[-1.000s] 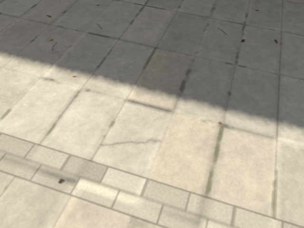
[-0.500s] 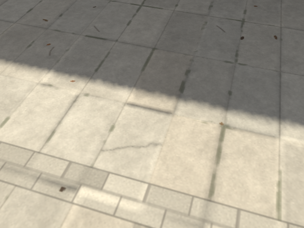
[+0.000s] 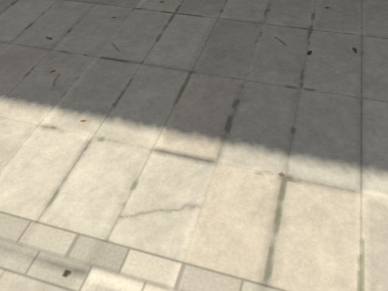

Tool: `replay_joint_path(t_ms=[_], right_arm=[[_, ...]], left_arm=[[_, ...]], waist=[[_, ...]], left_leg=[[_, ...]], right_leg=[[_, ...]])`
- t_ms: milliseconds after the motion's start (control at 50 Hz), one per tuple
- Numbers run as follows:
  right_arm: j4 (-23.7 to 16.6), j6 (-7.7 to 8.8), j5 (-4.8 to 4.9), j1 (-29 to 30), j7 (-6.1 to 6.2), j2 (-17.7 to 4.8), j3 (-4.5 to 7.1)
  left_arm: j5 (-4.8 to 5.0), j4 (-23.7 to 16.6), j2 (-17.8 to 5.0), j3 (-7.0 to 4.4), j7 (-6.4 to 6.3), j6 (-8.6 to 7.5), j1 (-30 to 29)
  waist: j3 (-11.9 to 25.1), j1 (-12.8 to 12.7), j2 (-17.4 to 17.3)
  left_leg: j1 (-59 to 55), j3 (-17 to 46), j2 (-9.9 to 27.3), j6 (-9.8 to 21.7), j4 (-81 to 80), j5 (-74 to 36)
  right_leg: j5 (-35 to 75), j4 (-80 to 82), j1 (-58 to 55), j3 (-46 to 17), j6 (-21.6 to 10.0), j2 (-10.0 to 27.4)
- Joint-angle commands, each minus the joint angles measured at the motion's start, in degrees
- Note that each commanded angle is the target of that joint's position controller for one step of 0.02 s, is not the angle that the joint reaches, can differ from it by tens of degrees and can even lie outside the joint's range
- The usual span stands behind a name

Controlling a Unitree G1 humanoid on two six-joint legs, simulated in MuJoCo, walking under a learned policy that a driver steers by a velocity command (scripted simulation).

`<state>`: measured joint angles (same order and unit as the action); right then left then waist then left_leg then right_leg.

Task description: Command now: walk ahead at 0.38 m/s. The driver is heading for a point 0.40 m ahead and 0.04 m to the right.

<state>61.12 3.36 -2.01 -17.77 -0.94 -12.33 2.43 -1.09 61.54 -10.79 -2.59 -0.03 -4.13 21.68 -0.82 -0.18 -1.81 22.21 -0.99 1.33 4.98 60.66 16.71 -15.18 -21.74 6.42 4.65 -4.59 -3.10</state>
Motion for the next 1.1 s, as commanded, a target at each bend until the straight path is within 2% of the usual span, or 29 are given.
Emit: replay_joint_path(t_ms=[20,60,80,140,160,200,240,260,280,300,320,340,360,380,400,420,480,520,560,600,620,640,660,680,700,760,820,1100], right_arm=[[-2.96,0.01,-0.15,1.5,-0.64,-2.26,0.53],[-3.68,-0.64,0.16,3.77,-0.21,-1.25,0.35],[-4.5,-0.79,0.44,6.02,-0.01,-0.63,0.08],[-6.64,-0.87,1.22,12.59,0.43,0.94,-0.99],[-6.68,-0.89,1.35,13.16,0.63,0.85,-1.18],[-5.64,-0.78,1.41,10.42,1.18,-0.3,-1.11],[-3.08,-0.28,1.21,3.51,1.87,-2.31,-0.38],[-1.44,0.37,0.85,-1.21,2.18,-2.86,0.02],[-0.06,1.16,0.03,-5.82,2.46,-5.34,0.7],[0.43,1.41,-0.67,-10.26,2.38,-9.46,1.52],[-0.01,0.71,1.65,-8.62,1.95,-7.13,0.83],[-1.72,0.07,3.01,-2.12,1.81,-5.78,0.64],[-2.82,-0.25,2.73,3.08,2.04,-3.24,-0.14],[-2.93,-0.41,2.11,5.26,2.41,-0.93,-1.0],[-2.65,-0.51,1.67,5.81,2.88,-0.22,-1.38],[-2.11,-0.57,1.18,5.72,3.06,-0.14,-1.53],[-1.1,-0.29,0.55,2.77,2.88,-1.86,-1.54],[-1.03,-0.74,0.83,2.31,2.79,-3.04,-1.32],[-1.13,-1.58,1.32,3.01,2.78,-3.38,-1.17],[-1.16,-2.37,1.93,3.5,2.85,-3.01,-1.18],[-0.73,-2.61,1.96,2.34,2.87,-2.61,-1.18],[-0.5,-2.77,1.96,1.31,2.8,-2.27,-1.08],[-0.46,-3.16,2.32,-0.24,2.68,-0.82,-1.14],[0.12,-3.19,1.91,-0.69,2.58,-0.23,-1.37],[0.57,-3.07,1.58,-1.7,2.51,0.34,-1.46],[1.65,-2.57,1.31,-2.88,2.51,-0.15,-1.5],[2.19,-2.31,1.55,-2.39,2.69,0.54,-1.78],[4.4,-2.19,1.6,-3.75,3.32,1.57,-2.16]], left_arm=[[0.22,-0.02,-4.29,0.14,-0.52,-1.41,4.97],[0.18,1.16,-4.05,0.75,-0.82,-1.61,7.32],[0.1,1.34,-4.0,1.04,-0.94,-1.53,7.57],[0.11,1.74,-3.27,1.94,-1.47,-1.09,7.29],[0.09,2.15,-3.42,2.03,-1.67,-0.97,7.96],[0.13,2.56,-3.91,2.02,-1.97,-0.85,7.76],[0.31,2.32,-4.46,1.87,-2.26,-0.9,5.49],[0.7,2.28,-4.92,1.7,-2.14,-0.78,3.94],[1.08,2.19,-4.75,1.72,-1.94,-0.91,5.08],[2.09,1.79,-1.16,2.28,-2.16,-0.43,10.27],[3.07,4.06,-0.38,1.83,-2.12,1.09,16.47],[0.59,4.04,-2.1,1.34,-2.1,2.21,13.06],[-1.03,2.61,-1.77,1.16,-1.77,2.56,7.03],[-1.35,2.08,-0.93,1.13,-1.56,2.96,4.2],[-1.34,1.95,-0.3,1.22,-1.47,3.63,3.55],[-1.21,2.83,1.02,1.56,-1.47,4.29,5.14],[-0.37,3.73,1.65,1.9,-2.4,5.74,5.26],[-0.17,3.56,1.06,1.98,-2.67,6.35,3.23],[-0.19,3.53,0.71,2.06,-2.48,6.44,2.02],[-0.52,4.15,0.95,2.29,-2.32,6.1,2.5],[-0.84,3.91,0.6,2.46,-2.33,5.72,2.22],[-1.15,3.66,-0.23,2.55,-2.44,5.13,2.53],[-0.24,3.59,-1.64,2.39,-2.48,4.67,0.66],[0.16,3.5,-0.29,2.73,-2.44,4.03,-0.22],[0.42,3.44,0.09,2.9,-2.43,3.41,-0.83],[0.72,3.35,-0.19,2.78,-2.69,2.74,-0.47],[0.53,3.71,0.21,2.81,-2.64,2.8,1.11],[0.52,4.51,0.82,3.02,-2.79,2.8,2.8]], waist=[[-5.42,0.61,4.84],[-5.22,0.86,5.07],[-5.36,0.65,5.61],[-5.77,-0.47,7.77],[-5.18,-0.89,8.59],[-3.26,0.0,9.42],[-0.94,3.06,8.99],[0.27,5.87,7.24],[3.54,6.94,4.14],[11.37,5.27,-5.74],[18.85,2.65,-7.3],[12.24,1.36,-2.49],[4.44,0.97,-1.23],[0.42,-0.29,0.34],[-1.01,-1.51,-0.59],[-0.74,-2.52,-1.37],[1.67,-2.25,-1.64],[1.91,-1.46,-2.6],[0.53,-1.55,-3.17],[-1.76,-2.12,-1.67],[-3.42,-1.9,-0.21],[-4.77,-1.16,1.09],[-7.35,0.96,6.35],[-6.96,1.34,7.26],[-5.56,2.0,7.38],[-3.5,2.06,4.14],[-3.62,1.31,2.6],[-3.61,0.66,2.26]], left_leg=[[15.24,-0.01,2.59,-1.18,0.79,-4.15],[15.35,-2.14,1.27,-2.44,-2.05,-4.6],[14.54,-3.25,0.44,-2.86,-5.21,-5.47],[7.32,-6.37,-2.31,-2.96,-18.88,-10.52],[4.75,-7.02,-3.28,-2.7,-21.76,-12.18],[-0.59,-6.42,-4.28,-1.36,-24.24,-13.73],[-6.55,-4.88,-5.05,0.75,-27.54,-13.49],[-11.74,-4.26,-4.51,1.63,-33.84,-18.56],[-20.7,0.43,0.86,2.7,-35.68,-34.28],[-32.32,14.38,16.31,9.29,-30.56,-65.93],[-32.87,25.01,22.98,17.64,-33.55,-66.98],[-23.22,22.8,20.75,17.54,-38.58,-47.43],[-15.37,19.98,17.9,15.5,-42.81,-33.8],[-9.24,16.16,15.31,12.71,-45.92,-28.25],[-4.91,12.36,12.7,10.46,-47.34,-25.84],[-2.73,9.35,10.67,8.82,-47.4,-25.33],[-4.7,8.41,9.67,7.39,-47.21,-19.79],[-4.27,9.68,9.62,6.67,-48.8,-7.54],[-1.5,10.51,9.15,5.32,-50.6,4.94],[2.3,10.57,8.39,2.83,-51.07,12.64],[3.29,10.63,7.85,0.92,-51.17,14.89],[2.81,10.12,6.66,-0.64,-49.71,13.43],[-1.44,6.79,3.34,-1.49,-48.42,7.33],[-7.85,5.53,2.68,-1.47,-45.21,0.94],[-12.08,5.01,2.57,-1.3,-43.43,-3.21],[-14.15,5.39,3.28,-0.96,-42.82,-6.31],[-12.68,5.29,3.38,-1.09,-43.15,-6.72],[-13.3,5.05,3.77,-1.26,-41.86,-12.4]], right_leg=[[17.24,12.99,-6.7,-15.17,-4.93,15.32],[39.35,9.69,-6.98,-9.68,-4.67,14.21],[45.46,8.89,-5.99,-7.6,-4.27,13.37],[51.57,7.23,-1.89,-3.27,-2.5,10.37],[52.69,6.11,-1.93,-3.06,-2.28,10.19],[55.42,2.44,-2.59,-3.82,-2.18,11.34],[58.21,-4.41,-4.25,-5.14,-1.91,12.47],[54.27,-11.16,-3.91,-4.67,-1.33,11.7],[40.79,-19.94,0.59,-4.18,-0.15,9.51],[1.91,-38.13,8.64,-0.68,1.25,3.08],[-21.49,-47.67,11.35,-5.14,1.82,-1.16],[-19.45,-49.47,12.76,-7.26,2.09,1.24],[-16.87,-47.9,15.02,-7.19,2.26,2.15],[-14.19,-43.16,13.69,-7.67,2.69,3.82],[-12.43,-38.24,10.58,-7.5,3.14,4.75],[-11.41,-34.64,7.4,-6.31,3.49,4.33],[-12.17,-23.97,5.35,-4.83,4.0,3.43],[-9.02,-19.28,4.59,-4.47,3.9,3.63],[-4.74,-14.9,2.55,-3.72,3.6,3.62],[0.0,-7.99,-1.17,-3.38,2.97,3.86],[1.51,-3.56,-1.53,-5.49,2.6,5.41],[0.27,0.39,-0.6,-8.66,2.14,8.04],[-4.9,2.38,7.71,-11.03,1.39,8.62],[-6.31,4.85,11.67,-11.74,1.68,9.1],[-5.39,6.04,13.01,-11.77,2.13,9.29],[-0.45,5.54,10.26,-10.57,2.29,8.62],[1.78,4.86,7.92,-10.12,1.82,8.55],[7.25,4.11,4.78,-9.31,1.46,8.66]])
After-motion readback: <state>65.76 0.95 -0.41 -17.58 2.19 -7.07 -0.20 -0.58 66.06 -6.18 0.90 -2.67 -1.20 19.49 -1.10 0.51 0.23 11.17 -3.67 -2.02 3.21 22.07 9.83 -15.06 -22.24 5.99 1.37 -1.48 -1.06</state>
